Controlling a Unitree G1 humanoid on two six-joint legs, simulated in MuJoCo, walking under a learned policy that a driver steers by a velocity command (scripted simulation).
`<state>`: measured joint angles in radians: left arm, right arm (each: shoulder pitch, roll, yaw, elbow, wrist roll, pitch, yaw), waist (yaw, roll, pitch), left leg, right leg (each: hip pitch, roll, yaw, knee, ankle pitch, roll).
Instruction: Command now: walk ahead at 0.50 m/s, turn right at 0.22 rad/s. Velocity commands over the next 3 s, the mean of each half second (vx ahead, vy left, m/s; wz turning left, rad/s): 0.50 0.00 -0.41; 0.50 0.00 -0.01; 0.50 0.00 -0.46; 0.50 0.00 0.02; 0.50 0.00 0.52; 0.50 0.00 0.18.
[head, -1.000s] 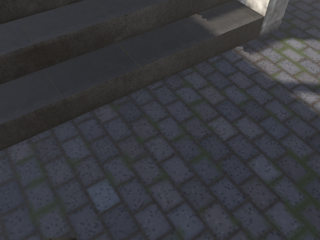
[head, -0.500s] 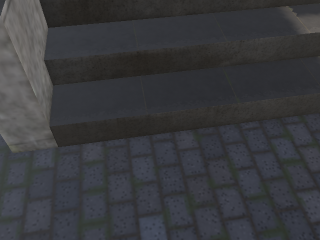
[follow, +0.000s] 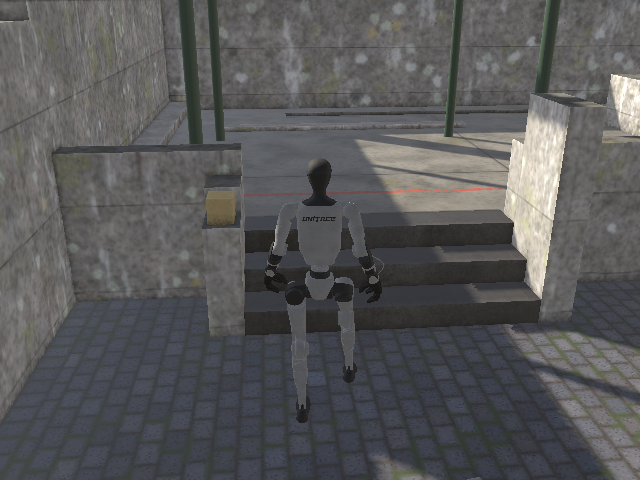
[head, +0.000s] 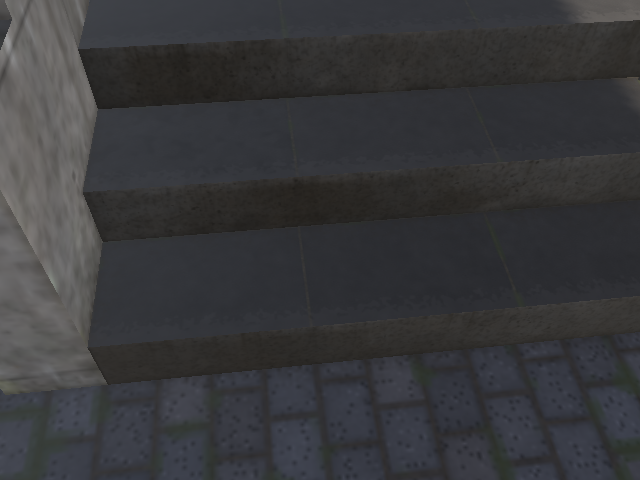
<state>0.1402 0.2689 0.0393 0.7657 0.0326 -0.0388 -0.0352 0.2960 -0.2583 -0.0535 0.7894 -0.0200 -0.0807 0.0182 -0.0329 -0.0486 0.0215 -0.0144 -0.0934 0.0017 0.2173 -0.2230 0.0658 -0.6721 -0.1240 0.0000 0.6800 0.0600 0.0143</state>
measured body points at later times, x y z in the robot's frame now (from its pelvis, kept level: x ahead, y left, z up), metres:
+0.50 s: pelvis +0.29 -0.08 +0.00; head +0.32 -0.11 +0.45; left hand +0.36 +0.20 -0.12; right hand +0.38 -0.36 -0.12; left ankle +0.47 +0.05 -0.69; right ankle +0.21 -0.12 -0.74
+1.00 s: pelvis +0.55 -0.11 +0.00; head +0.57 -0.10 +0.45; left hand +0.72 +0.09 -0.13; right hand +0.46 -0.36 -0.13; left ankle +0.52 -0.03 -0.74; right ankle +0.56 -0.25 -0.60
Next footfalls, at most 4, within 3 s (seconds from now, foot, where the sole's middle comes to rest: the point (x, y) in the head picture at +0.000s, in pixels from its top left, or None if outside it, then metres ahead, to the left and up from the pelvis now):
0.14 right None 0.25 -0.13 -0.78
0.66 left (340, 447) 0.55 -0.04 -0.78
1.28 right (480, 271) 0.89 -0.37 -0.62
1.84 left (498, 134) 1.16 -0.43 -0.45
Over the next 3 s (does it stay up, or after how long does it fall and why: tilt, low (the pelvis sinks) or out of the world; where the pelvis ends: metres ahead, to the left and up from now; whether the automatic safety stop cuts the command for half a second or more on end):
stays up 1.59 -0.67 0.48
